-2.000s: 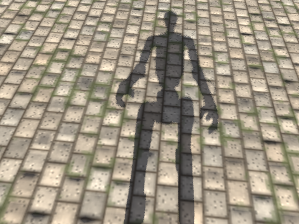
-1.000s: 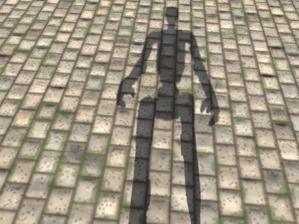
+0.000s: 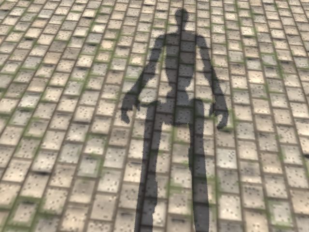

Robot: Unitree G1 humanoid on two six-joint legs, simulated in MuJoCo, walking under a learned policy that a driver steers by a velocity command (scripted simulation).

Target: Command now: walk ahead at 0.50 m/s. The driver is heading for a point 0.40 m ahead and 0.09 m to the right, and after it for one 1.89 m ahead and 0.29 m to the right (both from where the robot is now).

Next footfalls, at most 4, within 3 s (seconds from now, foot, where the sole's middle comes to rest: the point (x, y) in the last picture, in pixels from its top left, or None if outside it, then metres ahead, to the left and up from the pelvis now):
0.30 right None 0.35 -0.16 -0.78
0.72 left None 0.41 0.08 -0.78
2.18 right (180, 168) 0.80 -0.14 -0.78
2.58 left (131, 153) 0.88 0.10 -0.78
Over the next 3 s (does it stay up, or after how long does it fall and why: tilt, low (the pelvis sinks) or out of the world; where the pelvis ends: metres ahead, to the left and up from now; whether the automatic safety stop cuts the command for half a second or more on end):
stays up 0.79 -0.03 -0.01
